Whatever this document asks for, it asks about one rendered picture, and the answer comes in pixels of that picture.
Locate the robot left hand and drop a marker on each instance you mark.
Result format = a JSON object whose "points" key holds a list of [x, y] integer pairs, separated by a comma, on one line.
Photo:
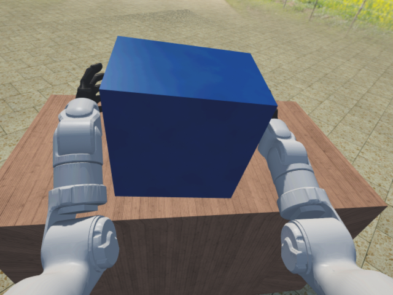
{"points": [[87, 88]]}

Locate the right robot forearm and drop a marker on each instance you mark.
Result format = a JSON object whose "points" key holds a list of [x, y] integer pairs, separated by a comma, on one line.
{"points": [[300, 196]]}

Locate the robot right hand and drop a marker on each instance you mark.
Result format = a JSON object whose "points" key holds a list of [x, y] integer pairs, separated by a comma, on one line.
{"points": [[275, 115]]}

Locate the pedestal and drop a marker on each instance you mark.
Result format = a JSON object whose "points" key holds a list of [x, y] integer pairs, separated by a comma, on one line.
{"points": [[179, 245]]}

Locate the robot left upper arm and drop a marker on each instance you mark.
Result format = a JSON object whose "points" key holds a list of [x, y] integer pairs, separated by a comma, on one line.
{"points": [[75, 254]]}

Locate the carton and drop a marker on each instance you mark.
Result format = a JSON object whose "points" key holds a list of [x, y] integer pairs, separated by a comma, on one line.
{"points": [[181, 120]]}

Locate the left robot forearm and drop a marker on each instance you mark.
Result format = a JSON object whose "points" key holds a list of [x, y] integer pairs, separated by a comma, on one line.
{"points": [[77, 162]]}

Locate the robot right upper arm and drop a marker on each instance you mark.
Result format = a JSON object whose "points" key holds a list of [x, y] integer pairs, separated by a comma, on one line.
{"points": [[322, 252]]}

